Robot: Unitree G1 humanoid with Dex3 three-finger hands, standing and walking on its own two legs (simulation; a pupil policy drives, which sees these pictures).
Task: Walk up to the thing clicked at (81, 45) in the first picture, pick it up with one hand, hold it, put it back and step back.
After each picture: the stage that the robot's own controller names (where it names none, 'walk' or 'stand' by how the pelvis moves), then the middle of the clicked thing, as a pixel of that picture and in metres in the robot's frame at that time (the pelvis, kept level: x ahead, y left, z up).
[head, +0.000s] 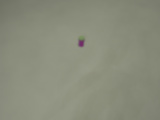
stand; (81, 41) +1.31 +0.02 -0.72
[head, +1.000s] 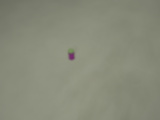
walk; (71, 54) +1.16 +0.24 -0.70
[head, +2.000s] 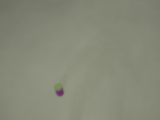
walk; (59, 90) +0.67 +0.28 -0.71
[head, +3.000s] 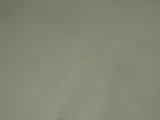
walk; out of the picture +0.40 +0.17 -0.70
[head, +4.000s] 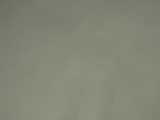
stand; out of the picture +0.29 +0.16 -0.72
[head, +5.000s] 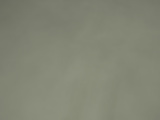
stand; out of the picture +0.29 +0.16 -0.72
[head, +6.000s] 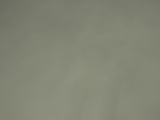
stand; out of the picture +0.30 +0.16 -0.73
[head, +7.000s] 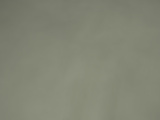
stand; out of the picture +0.28 +0.17 -0.73
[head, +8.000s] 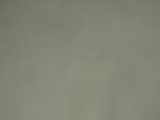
stand; out of the picture +0.28 +0.17 -0.73
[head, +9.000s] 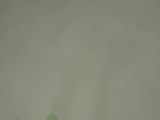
go down; out of the picture +0.30 +0.17 -0.66
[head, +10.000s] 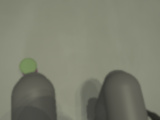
go down; (29, 68) +0.38 +0.19 -0.29
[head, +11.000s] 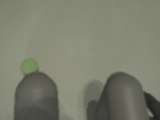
close in; (30, 69) +0.38 +0.19 -0.29
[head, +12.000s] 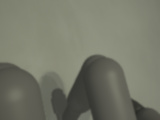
close in; out of the picture +0.37 +0.22 -0.22
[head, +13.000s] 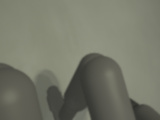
close; out of the picture +0.37 +0.23 -0.22
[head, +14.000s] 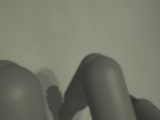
lift; out of the picture +0.34 +0.22 -0.22
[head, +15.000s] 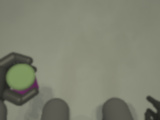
lift; (24, 83) +0.31 +0.19 +0.01
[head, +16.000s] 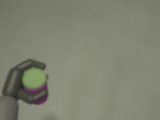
hold; (36, 87) +0.30 +0.17 +0.03
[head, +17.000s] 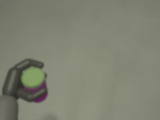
hold; (36, 86) +0.31 +0.17 +0.02
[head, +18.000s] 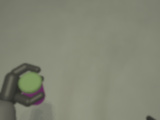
crouch; (33, 89) +0.31 +0.17 -0.04
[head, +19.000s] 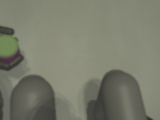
lower; (8, 52) +0.41 +0.22 -0.10
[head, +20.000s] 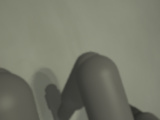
lower; out of the picture +0.38 +0.24 -0.23
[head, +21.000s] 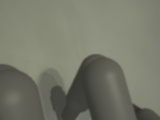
lower; out of the picture +0.37 +0.25 -0.22
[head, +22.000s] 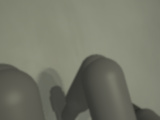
lower; out of the picture +0.37 +0.25 -0.22
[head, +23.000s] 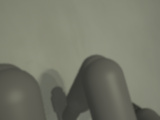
lower; out of the picture +0.37 +0.24 -0.21
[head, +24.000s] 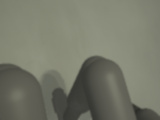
open; out of the picture +0.36 +0.23 -0.23
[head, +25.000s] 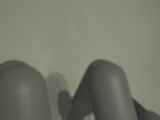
stand; out of the picture +0.35 +0.22 -0.23
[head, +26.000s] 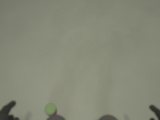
stand; (51, 110) +0.32 +0.17 -0.56
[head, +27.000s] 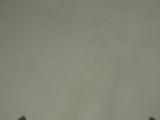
stand; out of the picture +0.31 +0.16 -0.66
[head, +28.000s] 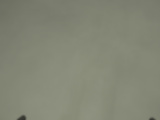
stand; out of the picture +0.30 +0.16 -0.67
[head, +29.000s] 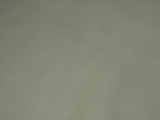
stand; out of the picture +0.32 +0.15 -0.72
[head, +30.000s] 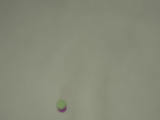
walk; (61, 106) +0.40 +0.15 -0.70
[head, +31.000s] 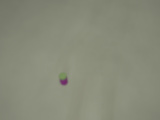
walk; (63, 79) +0.69 +0.22 -0.70
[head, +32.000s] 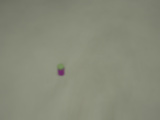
stand; (61, 69) +0.93 +0.22 -0.71
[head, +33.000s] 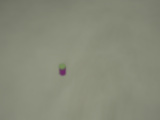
stand; (62, 69) +0.92 +0.20 -0.73
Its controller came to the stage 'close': yes
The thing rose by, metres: 0.73
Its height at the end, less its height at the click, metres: +0.00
